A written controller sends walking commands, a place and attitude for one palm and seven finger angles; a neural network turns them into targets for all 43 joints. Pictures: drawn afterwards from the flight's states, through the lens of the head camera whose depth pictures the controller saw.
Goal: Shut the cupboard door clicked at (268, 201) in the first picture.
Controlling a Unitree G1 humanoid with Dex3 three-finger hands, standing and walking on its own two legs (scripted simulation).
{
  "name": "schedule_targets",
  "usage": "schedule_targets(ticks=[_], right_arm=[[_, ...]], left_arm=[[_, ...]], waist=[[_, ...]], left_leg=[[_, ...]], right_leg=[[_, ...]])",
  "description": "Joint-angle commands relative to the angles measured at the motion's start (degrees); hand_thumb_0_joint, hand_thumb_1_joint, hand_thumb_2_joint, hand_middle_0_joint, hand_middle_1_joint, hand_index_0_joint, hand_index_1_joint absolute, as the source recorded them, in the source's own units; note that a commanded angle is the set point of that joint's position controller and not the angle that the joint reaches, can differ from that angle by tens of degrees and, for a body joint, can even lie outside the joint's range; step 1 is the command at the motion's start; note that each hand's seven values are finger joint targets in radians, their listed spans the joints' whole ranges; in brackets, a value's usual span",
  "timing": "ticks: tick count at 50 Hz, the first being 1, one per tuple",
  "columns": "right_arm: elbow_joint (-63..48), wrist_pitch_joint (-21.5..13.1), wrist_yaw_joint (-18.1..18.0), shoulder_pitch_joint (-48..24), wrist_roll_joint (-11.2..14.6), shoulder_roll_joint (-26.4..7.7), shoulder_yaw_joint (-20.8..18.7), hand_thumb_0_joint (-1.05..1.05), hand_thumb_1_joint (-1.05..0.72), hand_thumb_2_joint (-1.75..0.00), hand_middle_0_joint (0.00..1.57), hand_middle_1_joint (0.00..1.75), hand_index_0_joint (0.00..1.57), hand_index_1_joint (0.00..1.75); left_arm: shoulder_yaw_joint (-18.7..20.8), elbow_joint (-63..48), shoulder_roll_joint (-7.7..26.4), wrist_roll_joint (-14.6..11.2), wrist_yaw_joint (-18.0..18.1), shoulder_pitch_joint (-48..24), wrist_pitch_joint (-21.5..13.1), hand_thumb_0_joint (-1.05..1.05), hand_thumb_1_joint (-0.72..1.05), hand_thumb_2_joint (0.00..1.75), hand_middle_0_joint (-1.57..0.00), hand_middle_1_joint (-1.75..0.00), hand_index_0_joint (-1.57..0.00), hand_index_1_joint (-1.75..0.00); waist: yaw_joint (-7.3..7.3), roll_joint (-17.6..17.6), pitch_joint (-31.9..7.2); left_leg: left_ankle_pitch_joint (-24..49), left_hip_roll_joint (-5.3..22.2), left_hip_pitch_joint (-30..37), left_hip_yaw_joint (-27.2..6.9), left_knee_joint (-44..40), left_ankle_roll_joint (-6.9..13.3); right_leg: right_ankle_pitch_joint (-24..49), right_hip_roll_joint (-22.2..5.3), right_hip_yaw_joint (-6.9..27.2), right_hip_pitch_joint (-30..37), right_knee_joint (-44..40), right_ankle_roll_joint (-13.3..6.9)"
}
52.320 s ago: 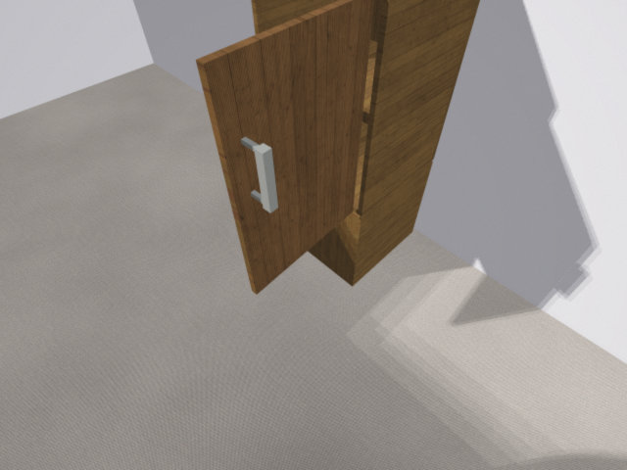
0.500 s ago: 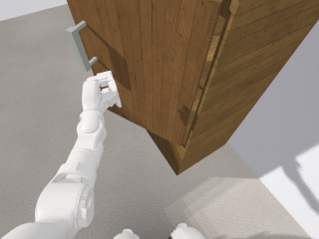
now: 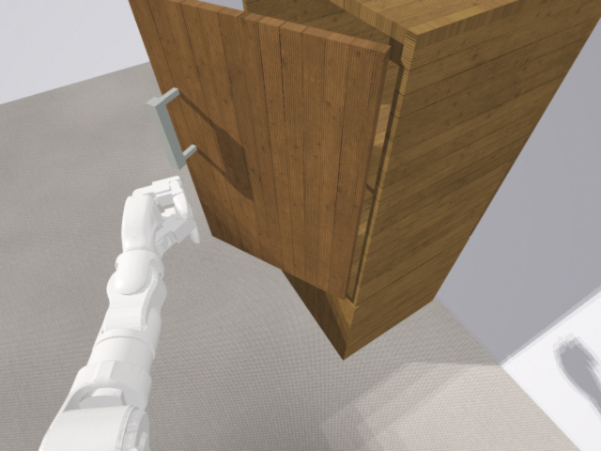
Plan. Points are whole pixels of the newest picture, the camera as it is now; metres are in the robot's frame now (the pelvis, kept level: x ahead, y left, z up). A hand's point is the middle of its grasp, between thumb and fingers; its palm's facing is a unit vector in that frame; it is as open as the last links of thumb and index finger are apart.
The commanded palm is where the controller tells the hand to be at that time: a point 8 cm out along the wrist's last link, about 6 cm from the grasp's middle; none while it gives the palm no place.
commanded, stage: draw the hand back to the body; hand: left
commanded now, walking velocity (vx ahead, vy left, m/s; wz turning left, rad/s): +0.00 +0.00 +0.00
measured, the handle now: (175, 129) +0.64 +0.21 +0.07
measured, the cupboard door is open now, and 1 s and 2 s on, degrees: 29 29 29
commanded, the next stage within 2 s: step back with the hand held close in 1.30 s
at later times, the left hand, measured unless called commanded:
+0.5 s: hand (73, 292) +0.27 +0.23 +0.14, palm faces +0.24 -0.94 -0.23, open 3.3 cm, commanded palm +0.23 +0.27 +0.16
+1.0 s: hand out of the picture +0.18 +0.31 +0.20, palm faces +0.51 -0.75 -0.43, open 6.7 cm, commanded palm +0.14 +0.34 +0.21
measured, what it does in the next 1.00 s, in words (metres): stands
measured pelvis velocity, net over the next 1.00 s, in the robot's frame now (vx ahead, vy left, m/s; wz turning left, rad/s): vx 0.02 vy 0.03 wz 0.05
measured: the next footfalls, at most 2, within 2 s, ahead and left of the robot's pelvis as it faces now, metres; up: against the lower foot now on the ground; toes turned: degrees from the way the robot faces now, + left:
none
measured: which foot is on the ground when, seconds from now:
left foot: down 0.00-1.00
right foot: down 0.00-1.00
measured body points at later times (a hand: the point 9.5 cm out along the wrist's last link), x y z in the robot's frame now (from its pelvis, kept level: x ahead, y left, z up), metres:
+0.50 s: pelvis +0.01 +0.02 +0.03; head -0.01 +0.01 +0.48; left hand +0.25 +0.28 +0.15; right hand +0.22 -0.18 -0.04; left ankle -0.01 +0.10 -0.71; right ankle +0.01 -0.08 -0.71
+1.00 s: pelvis +0.02 +0.03 +0.04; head -0.01 +0.00 +0.48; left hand +0.15 +0.35 +0.22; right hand +0.20 -0.19 -0.06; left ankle -0.01 +0.10 -0.71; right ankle +0.01 -0.08 -0.71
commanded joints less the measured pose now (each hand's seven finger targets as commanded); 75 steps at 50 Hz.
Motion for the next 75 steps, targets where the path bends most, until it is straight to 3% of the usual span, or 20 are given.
schedule_targets(ticks=[1, 5, 11, 12, 15, 19, 23, 30, 33, 41, 45, 50, 53, 58, 60, 66, 71, 72, 73, 75], right_arm=[[-8.7, -4.3, -2.3, -5.5, 0.8, -6.7, -2.2, 0.00, -0.90, -0.90, 0.20, 0.30, 0.20, 0.30], [-9.3, -6.1, -2.9, -7.9, 1.2, -6.3, -1.9, 0.00, -0.90, -0.90, 0.20, 0.30, 0.20, 0.30], [-11.3, -6.7, -3.2, -12.1, 2.4, -6.8, -1.2, 0.00, -0.90, -0.90, 0.20, 0.30, 0.20, 0.30], [-11.5, -5.4, -4.1, -14.4, 1.6, -5.1, -1.3, 0.00, -0.90, -0.90, 0.20, 0.30, 0.20, 0.30], [-11.8, -4.5, -5.1, -16.3, 1.1, -4.9, -0.6, 0.00, -0.90, -0.90, 0.20, 0.30, 0.20, 0.30], [-11.2, -4.4, -5.8, -17.4, 0.4, -4.6, 0.1, 0.00, -0.90, -0.90, 0.20, 0.30, 0.20, 0.30], [-11.0, -5.0, -5.8, -18.1, -0.2, -3.9, 0.9, 0.00, -0.90, -0.90, 0.20, 0.30, 0.20, 0.30], [-10.8, -5.5, -5.0, -18.6, -1.1, -4.0, 0.8, 0.00, -0.90, -0.90, 0.20, 0.30, 0.20, 0.30], [-10.7, -4.8, -4.7, -18.9, -1.4, -4.2, 0.3, 0.00, -0.90, -0.90, 0.20, 0.30, 0.20, 0.30], [-10.5, -6.0, -4.7, -19.7, -1.4, -3.8, -0.2, 0.00, -0.90, -0.90, 0.20, 0.30, 0.20, 0.30], [-10.0, -7.6, -4.8, -19.6, -1.2, -3.8, -0.6, 0.00, -0.90, -0.90, 0.20, 0.30, 0.20, 0.30], [-8.6, -8.2, -4.8, -18.7, -1.2, -4.7, -1.1, 0.00, -0.90, -0.90, 0.20, 0.30, 0.20, 0.30], [-8.4, -8.3, -5.2, -18.5, -1.3, -5.0, -1.3, 0.00, -0.90, -0.90, 0.20, 0.30, 0.20, 0.30], [-8.7, -9.1, -5.4, -19.1, -1.4, -4.4, -1.2, 0.00, -0.90, -0.90, 0.20, 0.30, 0.20, 0.30], [-8.7, -9.6, -5.4, -19.3, -1.6, -4.1, -0.8, 0.00, -0.90, -0.90, 0.20, 0.30, 0.20, 0.30], [-8.1, -9.5, -5.3, -19.5, -1.5, -3.8, -0.6, 0.00, -0.90, -0.90, 0.20, 0.30, 0.20, 0.30], [-8.3, -8.9, -5.0, -19.3, -1.5, -4.0, -1.1, 0.00, -0.90, -0.90, 0.20, 0.30, 0.20, 0.30], [-10.5, -7.9, -4.8, -19.4, -0.8, -5.6, -1.8, 0.00, -0.90, -0.90, 0.20, 0.30, 0.20, 0.30], [-9.1, -7.3, -5.0, -18.6, -1.3, -5.0, -1.9, 0.00, -0.90, -0.90, 0.20, 0.30, 0.20, 0.30], [-9.2, -6.3, -4.8, -19.0, -1.4, -4.9, -2.1, 0.00, -0.90, -0.90, 0.20, 0.30, 0.20, 0.30]], left_arm=[[0.4, -24.3, 11.4, -2.8, -1.1, -21.5, -2.0, 0.00, 0.90, 0.90, -1.30, -1.50, -1.30, -1.50], [-1.3, -31.1, 9.9, -3.5, -2.7, -11.9, -0.7, 0.00, 0.90, 0.90, -1.30, -1.50, -1.30, -1.50], [-0.5, -33.8, 9.3, -5.9, -5.9, 3.2, 9.2, 0.00, 0.90, 0.90, -1.16, -1.35, -1.16, -1.35], [-4.1, -42.1, 11.7, -0.2, -1.8, 3.2, 7.9, 0.00, 0.90, 0.90, -1.13, -1.32, -1.13, -1.32], [-4.1, -47.5, 10.5, 1.0, 2.1, 10.6, 10.1, 0.00, 0.90, 0.90, -1.05, -1.23, -1.05, -1.23], [-2.4, -55.3, 13.3, 2.9, 5.0, 11.6, 11.8, 0.00, 0.90, 0.90, -0.94, -1.11, -0.94, -1.11], [-2.5, -61.2, 12.4, 3.8, 6.7, 15.0, 12.8, 0.00, 0.90, 0.90, -0.83, -0.99, -0.83, -0.99], [0.6, -66.6, 12.7, 4.0, 7.3, 30.2, 13.8, 0.00, 0.90, 0.90, -0.64, -0.78, -0.64, -0.78], [4.9, -66.8, 14.9, 3.9, 7.4, 36.1, 14.3, 0.00, 0.90, 0.90, -0.56, -0.69, -0.56, -0.69], [12.3, -75.1, 19.3, 3.6, 8.2, 43.2, 12.8, 0.00, 0.90, 0.90, -0.34, -0.45, -0.34, -0.45], [15.1, -77.6, 20.5, 3.4, 8.8, 48.7, 12.1, 0.00, 0.90, 0.90, -0.23, -0.33, -0.23, -0.33], [11.6, -73.0, 16.4, 3.8, 8.7, 47.6, 12.2, 0.00, 0.90, 0.90, -0.20, -0.30, -0.20, -0.30], [12.1, -72.3, 17.3, 4.1, 9.1, 45.5, 11.9, 0.00, 0.90, 0.90, -0.20, -0.30, -0.20, -0.30], [13.8, -76.4, 19.4, 4.1, 9.4, 45.7, 10.9, 0.00, 0.90, 0.90, -0.20, -0.30, -0.20, -0.30], [14.3, -77.5, 19.9, 3.9, 9.6, 46.3, 10.8, 0.00, 0.90, 0.90, -0.20, -0.30, -0.20, -0.30], [14.3, -74.6, 19.1, 3.9, 9.2, 47.2, 11.3, 0.00, 0.90, 0.90, -0.20, -0.30, -0.20, -0.30], [14.0, -73.2, 18.2, 3.5, 8.6, 48.6, 11.3, 0.00, 0.90, 0.90, -0.20, -0.30, -0.20, -0.30], [20.3, -78.3, 25.2, 4.1, 9.2, 41.5, 8.6, 0.00, 0.90, 0.90, -0.20, -0.30, -0.20, -0.30], [17.7, -72.7, 21.3, 3.8, 9.0, 48.5, 8.2, 0.00, 0.90, 0.90, -0.20, -0.30, -0.20, -0.30], [15.8, -72.6, 19.9, 4.2, 8.8, 51.1, 7.9, 0.00, 0.90, 0.90, -0.20, -0.30, -0.20, -0.30]], waist=[[1.44, -2.0, -15.4], [2.85, 0.0, -15.9], [4.69, -4.9, -8.3], [4.59, -6.0, -6.3], [4.90, -4.4, -4.6], [4.72, -0.3, -3.3], [4.87, 3.4, -2.5], [6.24, 1.3, -1.3], [6.93, -2.6, 0.0], [8.03, 2.9, 0.1], [8.28, 3.1, 1.1], [6.87, -0.9, 7.7], [6.97, -0.9, 7.0], [8.03, 1.1, 1.1], [8.28, 3.4, 1.0], [8.07, 1.7, 6.3], [8.01, 0.1, 5.0], [6.07, 1.2, 5.3], [5.67, -2.3, 4.0], [5.41, -3.7, 2.7]], left_leg=[[11.0, -1.6, 7.8, -1.6, -7.1, 1.4], [14.0, -1.4, 12.7, -2.3, -9.0, 1.3], [12.7, -1.4, 12.9, -2.7, -12.7, 1.0], [13.2, -1.3, 15.2, -3.0, -15.2, 0.9], [14.8, -0.6, 18.5, -3.5, -17.3, 1.1], [17.2, -0.3, 23.5, -4.1, -20.1, 0.9], [19.3, 0.0, 27.2, -5.3, -22.8, 0.0], [26.5, 0.6, 28.3, -6.0, -24.5, -1.0], [27.5, 0.6, 27.1, -5.6, -24.4, -1.1], [26.7, 0.4, 26.3, -5.6, -24.4, -1.2], [25.4, 0.4, 25.7, -5.4, -24.3, -1.3], [19.4, 0.5, 24.1, -5.5, -25.6, -0.9], [16.0, 0.2, 24.3, -5.6, -26.0, -0.3], [17.9, -0.3, 25.7, -5.1, -25.2, 0.0], [19.0, -0.4, 25.2, -5.0, -25.1, -0.2], [19.0, -0.2, 23.9, -4.7, -25.3, -0.4], [20.2, -0.1, 24.9, -4.0, -24.9, 0.1], [15.2, 1.3, 20.5, -5.8, -21.5, 1.6], [14.9, 1.2, 21.1, -6.4, -19.7, 1.5], [16.2, 1.1, 21.5, -6.1, -17.9, 1.2]], right_leg=[[15.7, -1.7, 3.3, 16.6, -9.6, 2.8], [18.2, -1.7, 1.8, 17.9, -9.6, 2.0], [16.4, -2.4, 0.8, 19.3, -12.7, 2.2], [15.0, -3.9, 3.2, 20.8, -16.1, 2.2], [15.7, -3.9, 2.3, 23.2, -17.7, 2.1], [16.1, -3.3, 1.4, 24.4, -20.0, 1.5], [16.1, -3.0, 0.4, 26.1, -21.5, 1.0], [19.4, -2.9, -0.4, 30.3, -22.6, 1.0], [20.9, -2.9, -0.6, 30.9, -23.0, 1.2], [19.4, -3.2, -0.5, 32.0, -23.3, 1.3], [18.4, -3.2, -0.4, 31.3, -23.8, 1.4], [13.3, -3.1, -0.7, 26.8, -24.8, 1.6], [10.9, -3.2, -0.5, 26.5, -24.9, 1.7], [12.8, -3.4, 0.2, 30.2, -24.5, 1.5], [14.3, -3.6, 0.5, 31.2, -24.5, 1.4], [13.9, -3.2, 0.3, 28.9, -25.4, 1.4], [15.3, -3.5, 0.6, 29.2, -25.4, 1.6], [17.2, -7.2, 7.4, 25.9, -27.4, 1.3], [17.2, -9.3, 8.1, 25.0, -27.7, 0.5], [20.5, -10.8, 8.8, 23.9, -27.0, 0.3]])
